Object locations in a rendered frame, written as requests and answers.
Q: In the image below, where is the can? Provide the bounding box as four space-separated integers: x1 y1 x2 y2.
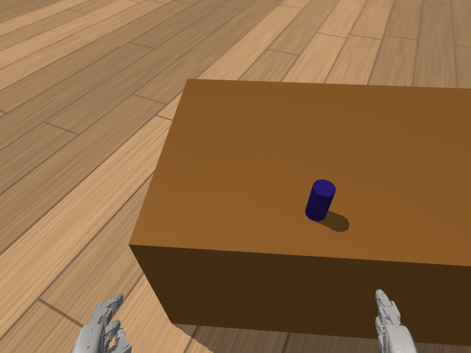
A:
305 179 336 221

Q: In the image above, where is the right robot hand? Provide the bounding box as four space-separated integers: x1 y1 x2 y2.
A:
375 289 418 353

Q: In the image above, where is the left robot hand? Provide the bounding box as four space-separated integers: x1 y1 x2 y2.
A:
72 293 132 353

